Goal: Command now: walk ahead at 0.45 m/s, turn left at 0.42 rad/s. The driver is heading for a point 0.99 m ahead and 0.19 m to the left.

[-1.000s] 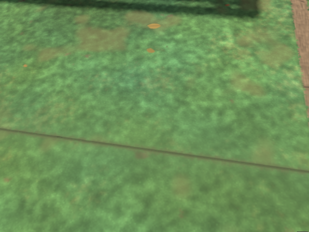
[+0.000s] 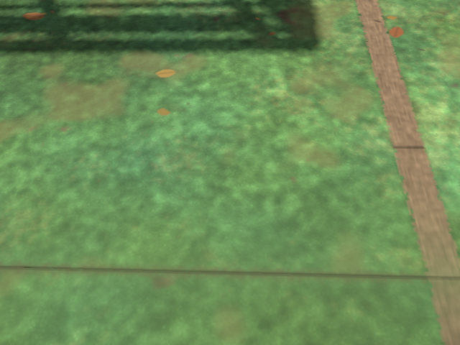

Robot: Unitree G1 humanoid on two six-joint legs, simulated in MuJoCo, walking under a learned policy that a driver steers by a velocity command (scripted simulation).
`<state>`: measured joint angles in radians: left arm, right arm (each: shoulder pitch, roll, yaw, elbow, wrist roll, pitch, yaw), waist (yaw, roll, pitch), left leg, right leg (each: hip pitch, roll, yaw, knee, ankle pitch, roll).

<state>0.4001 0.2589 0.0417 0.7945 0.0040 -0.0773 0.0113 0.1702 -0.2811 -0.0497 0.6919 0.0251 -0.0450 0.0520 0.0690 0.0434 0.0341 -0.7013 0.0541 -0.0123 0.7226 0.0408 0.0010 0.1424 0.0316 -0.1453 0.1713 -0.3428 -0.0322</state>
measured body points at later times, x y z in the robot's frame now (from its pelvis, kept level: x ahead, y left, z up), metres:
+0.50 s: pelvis +0.28 +0.03 +0.01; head +0.32 +0.05 +0.46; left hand +0.42 +0.32 -0.07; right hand +0.43 -0.23 -0.09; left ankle +0.21 +0.10 -0.73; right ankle +0.51 -0.09 -0.69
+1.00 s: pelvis +0.42 +0.04 +0.00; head +0.43 +0.06 +0.45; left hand +0.42 +0.33 -0.12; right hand +0.68 -0.12 -0.09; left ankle +0.38 +0.16 -0.74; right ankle +0.52 -0.05 -0.73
